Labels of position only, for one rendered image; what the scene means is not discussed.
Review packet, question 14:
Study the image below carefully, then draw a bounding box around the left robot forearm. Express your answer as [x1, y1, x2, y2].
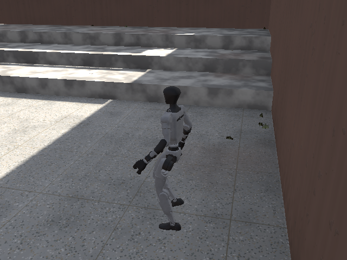
[143, 139, 167, 164]

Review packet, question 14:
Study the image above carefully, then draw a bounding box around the robot right upper arm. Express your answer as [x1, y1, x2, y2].
[178, 105, 192, 131]

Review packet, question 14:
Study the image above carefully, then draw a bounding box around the right robot forearm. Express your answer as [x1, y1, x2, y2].
[181, 128, 191, 143]

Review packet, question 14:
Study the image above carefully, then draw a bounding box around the robot left upper arm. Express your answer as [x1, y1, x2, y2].
[160, 113, 172, 147]

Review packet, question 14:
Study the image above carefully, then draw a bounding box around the robot right foot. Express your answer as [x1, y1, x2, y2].
[171, 198, 184, 207]

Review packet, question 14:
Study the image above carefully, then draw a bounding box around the robot left hand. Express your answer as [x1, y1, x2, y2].
[133, 159, 147, 174]

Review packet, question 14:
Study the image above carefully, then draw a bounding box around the robot left foot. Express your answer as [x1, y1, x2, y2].
[159, 222, 181, 231]

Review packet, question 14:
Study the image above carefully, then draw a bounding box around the robot right hand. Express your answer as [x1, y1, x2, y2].
[178, 142, 185, 150]

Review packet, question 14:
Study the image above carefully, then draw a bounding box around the robot foot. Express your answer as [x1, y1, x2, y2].
[171, 198, 184, 207]
[159, 222, 181, 231]

